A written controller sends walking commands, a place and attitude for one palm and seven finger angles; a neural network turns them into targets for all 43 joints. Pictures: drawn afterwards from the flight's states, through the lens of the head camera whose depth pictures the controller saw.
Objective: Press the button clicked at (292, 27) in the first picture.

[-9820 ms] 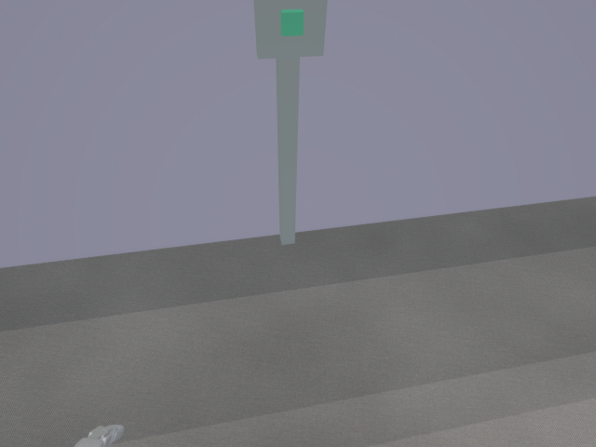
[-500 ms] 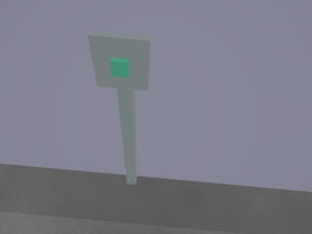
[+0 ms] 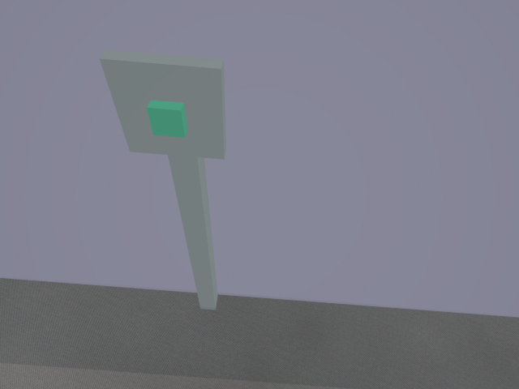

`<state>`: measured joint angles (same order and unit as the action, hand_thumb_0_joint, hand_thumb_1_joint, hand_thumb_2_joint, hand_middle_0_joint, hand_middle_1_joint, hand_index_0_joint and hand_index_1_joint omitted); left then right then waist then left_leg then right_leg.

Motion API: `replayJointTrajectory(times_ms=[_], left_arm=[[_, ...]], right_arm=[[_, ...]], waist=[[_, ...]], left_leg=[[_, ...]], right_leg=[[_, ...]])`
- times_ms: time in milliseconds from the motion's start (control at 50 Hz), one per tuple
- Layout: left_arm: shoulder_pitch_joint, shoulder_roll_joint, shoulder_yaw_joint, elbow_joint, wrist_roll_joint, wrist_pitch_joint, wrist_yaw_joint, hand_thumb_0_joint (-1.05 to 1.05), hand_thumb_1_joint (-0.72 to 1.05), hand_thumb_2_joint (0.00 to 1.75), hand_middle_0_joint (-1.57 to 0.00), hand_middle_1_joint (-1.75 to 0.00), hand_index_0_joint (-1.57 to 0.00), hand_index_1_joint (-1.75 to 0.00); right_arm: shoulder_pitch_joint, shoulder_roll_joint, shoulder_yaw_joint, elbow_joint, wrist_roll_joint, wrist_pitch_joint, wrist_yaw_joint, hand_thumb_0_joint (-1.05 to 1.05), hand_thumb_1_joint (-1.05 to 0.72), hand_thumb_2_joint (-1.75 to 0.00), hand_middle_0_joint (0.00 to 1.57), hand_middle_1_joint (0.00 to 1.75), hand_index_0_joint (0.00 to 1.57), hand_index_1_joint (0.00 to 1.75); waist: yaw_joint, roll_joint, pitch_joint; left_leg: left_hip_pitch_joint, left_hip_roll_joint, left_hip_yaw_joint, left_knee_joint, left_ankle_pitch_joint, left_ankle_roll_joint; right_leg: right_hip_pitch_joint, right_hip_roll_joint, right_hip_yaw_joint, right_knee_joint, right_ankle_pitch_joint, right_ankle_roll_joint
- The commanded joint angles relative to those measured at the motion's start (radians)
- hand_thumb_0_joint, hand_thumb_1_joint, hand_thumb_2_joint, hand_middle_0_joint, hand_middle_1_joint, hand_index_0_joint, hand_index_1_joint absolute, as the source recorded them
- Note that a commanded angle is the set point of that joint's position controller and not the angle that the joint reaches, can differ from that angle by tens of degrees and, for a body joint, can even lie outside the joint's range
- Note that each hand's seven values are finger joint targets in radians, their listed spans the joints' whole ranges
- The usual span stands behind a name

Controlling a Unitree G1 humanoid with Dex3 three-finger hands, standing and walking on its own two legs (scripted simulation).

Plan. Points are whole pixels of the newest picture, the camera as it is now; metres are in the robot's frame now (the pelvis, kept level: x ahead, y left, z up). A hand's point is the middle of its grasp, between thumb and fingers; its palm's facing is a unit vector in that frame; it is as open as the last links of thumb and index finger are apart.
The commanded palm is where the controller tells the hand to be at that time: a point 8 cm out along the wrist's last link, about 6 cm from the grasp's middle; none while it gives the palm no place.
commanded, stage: come to a stop and stand still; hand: left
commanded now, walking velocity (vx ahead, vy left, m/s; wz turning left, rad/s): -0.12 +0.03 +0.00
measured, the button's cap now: (168, 118) +0.49 +0.19 +0.16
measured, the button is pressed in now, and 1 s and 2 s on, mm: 0 0 0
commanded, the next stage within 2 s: look again from close up in 0.78 s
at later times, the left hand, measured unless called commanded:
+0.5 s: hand out of the picture -0.03 +0.19 -0.17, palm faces +0.05 -0.98 -0.18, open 7.3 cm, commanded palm none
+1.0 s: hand out of the picture -0.10 +0.18 -0.17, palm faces +0.05 -0.98 -0.17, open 7.3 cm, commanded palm none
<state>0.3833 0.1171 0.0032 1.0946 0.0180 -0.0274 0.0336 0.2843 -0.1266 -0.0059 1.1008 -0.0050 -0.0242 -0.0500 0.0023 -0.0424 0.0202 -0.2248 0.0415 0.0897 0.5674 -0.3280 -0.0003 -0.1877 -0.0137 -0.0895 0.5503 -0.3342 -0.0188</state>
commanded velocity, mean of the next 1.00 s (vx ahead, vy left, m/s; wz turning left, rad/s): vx -0.01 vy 0.01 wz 0.00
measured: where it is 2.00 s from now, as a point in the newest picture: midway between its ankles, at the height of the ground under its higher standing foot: outside the picture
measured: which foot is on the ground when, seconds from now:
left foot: down 0.00-1.00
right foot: down 0.00-1.00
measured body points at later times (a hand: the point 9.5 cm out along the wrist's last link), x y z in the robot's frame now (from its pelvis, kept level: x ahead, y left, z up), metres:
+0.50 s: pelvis -0.05 +0.01 +0.01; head -0.05 +0.02 +0.46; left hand -0.04 +0.24 -0.15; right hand -0.03 -0.22 -0.15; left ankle -0.02 +0.12 -0.73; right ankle -0.03 -0.10 -0.73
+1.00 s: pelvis -0.06 +0.02 +0.00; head -0.05 +0.03 +0.45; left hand -0.10 +0.24 -0.16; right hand -0.05 -0.20 -0.15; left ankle -0.02 +0.12 -0.73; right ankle -0.03 -0.10 -0.73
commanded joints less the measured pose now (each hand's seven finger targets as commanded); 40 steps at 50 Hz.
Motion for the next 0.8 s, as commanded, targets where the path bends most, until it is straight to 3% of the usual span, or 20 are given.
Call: replayJointTrajectory(times_ms=[0, 60, 120, 200, 280, 380, 500, 560, 620, 780], left_arm=[[0.114, 0.117, 0.026, -0.026, -0.002, -0.005, 0.013, 0.0, 0.9, 0.9, -0.2, -0.3, -0.2, -0.3], [0.083, 0.128, 0.03, -0.053, 0.0, 0.0, 0.02, 0.0, 0.9, 0.9, -0.2, -0.3, -0.2, -0.3], [0.053, 0.141, 0.035, -0.069, -0.002, 0.007, 0.022, 0.0, 0.9, 0.9, -0.2, -0.3, -0.2, -0.3], [0.006, 0.15, 0.04, -0.098, -0.001, 0.016, 0.02, 0.0, 0.9, 0.9, -0.2, -0.3, -0.2, -0.3], [-0.035, 0.134, 0.034, -0.111, 0.001, 0.025, 0.013, 0.0, 0.9, 0.9, -0.2, -0.3, -0.2, -0.3], [-0.033, 0.13, 0.03, -0.105, 0.004, 0.025, 0.005, 0.0, 0.9, 0.9, -0.2, -0.3, -0.2, -0.3], [-0.004, 0.127, 0.025, -0.088, 0.005, 0.022, 0.0, 0.0, 0.9, 0.9, -0.2, -0.3, -0.2, -0.3], [0.012, 0.121, 0.022, -0.078, 0.005, 0.019, 0.001, 0.0, 0.9, 0.9, -0.2, -0.3, -0.2, -0.3], [0.036, 0.111, 0.021, -0.066, 0.005, 0.016, 0.0, 0.0, 0.9, 0.9, -0.2, -0.3, -0.2, -0.3], [0.078, 0.085, 0.013, -0.037, 0.003, 0.008, 0.004, 0.0, 0.9, 0.9, -0.2, -0.3, -0.2, -0.3]], right_arm=[[0.046, -0.074, -0.018, -0.033, 0.001, 0.001, 0.002, 0.0, -0.9, -0.9, 0.2, 0.3, 0.2, 0.3], [0.054, -0.067, -0.02, -0.036, 0.001, 0.009, 0.005, 0.0, -0.9, -0.9, 0.2, 0.3, 0.2, 0.3], [0.046, -0.075, -0.024, -0.043, -0.001, 0.018, 0.008, 0.0, -0.9, -0.9, 0.2, 0.3, 0.2, 0.3], [0.028, -0.086, -0.025, -0.055, -0.004, 0.026, 0.015, 0.0, -0.9, -0.9, 0.2, 0.3, 0.2, 0.3], [0.008, -0.1, -0.023, -0.062, -0.009, 0.028, 0.025, 0.0, -0.9, -0.9, 0.2, 0.3, 0.2, 0.3], [0.007, -0.118, -0.02, -0.07, -0.013, 0.025, 0.031, 0.0, -0.9, -0.9, 0.2, 0.3, 0.2, 0.3], [0.028, -0.128, -0.017, -0.068, -0.015, 0.024, 0.035, 0.0, -0.9, -0.9, 0.2, 0.3, 0.2, 0.3], [0.049, -0.124, -0.017, -0.061, -0.014, 0.023, 0.035, 0.0, -0.9, -0.9, 0.2, 0.3, 0.2, 0.3], [0.06, -0.12, -0.016, -0.055, -0.014, 0.02, 0.034, 0.0, -0.9, -0.9, 0.2, 0.3, 0.2, 0.3], [0.097, -0.094, -0.012, -0.033, -0.011, 0.016, 0.031, 0.0, -0.9, -0.9, 0.2, 0.3, 0.2, 0.3]], waist=[[0.005, -0.051, -0.015], [0.005, -0.048, -0.031], [0.008, -0.018, -0.043], [0.007, 0.01, -0.025], [0.008, 0.042, 0.055], [0.009, 0.048, 0.074], [0.01, 0.054, 0.08], [0.005, 0.041, 0.075], [0.008, 0.064, 0.078], [0.004, 0.035, 0.088]], left_leg=[[-0.033, 0.056, -0.035, -0.062, 0.326, 0.009], [-0.03, 0.047, -0.029, -0.054, 0.339, 0.005], [-0.018, 0.048, -0.031, -0.05, 0.345, 0.003], [-0.009, 0.052, -0.044, -0.064, 0.317, 0.005], [-0.047, 0.072, -0.1, -0.151, 0.189, 0.026], [-0.087, 0.071, -0.129, -0.221, 0.021, 0.033], [-0.122, 0.068, -0.152, -0.274, -0.106, 0.035], [-0.113, 0.068, -0.155, -0.276, -0.1, 0.036], [-0.129, 0.069, -0.16, -0.288, -0.124, 0.037], [-0.113, 0.064, -0.15, -0.271, -0.075, 0.037]], right_leg=[[0.085, -0.161, 0.115, -0.07, 0.814, -0.017], [0.101, -0.172, 0.11, -0.06, 0.871, -0.022], [0.088, -0.177, 0.124, -0.064, 0.776, -0.035], [0.035, -0.173, 0.126, -0.095, 0.535, -0.048], [-0.045, -0.117, 0.109, -0.146, 0.177, -0.026], [-0.053, -0.1, 0.108, -0.189, 0.008, -0.018], [-0.058, -0.093, 0.106, -0.211, -0.056, -0.014], [-0.064, -0.094, 0.105, -0.218, -0.057, -0.014], [-0.061, -0.091, 0.099, -0.215, -0.05, -0.012], [-0.081, -0.096, 0.104, -0.221, -0.032, -0.014]])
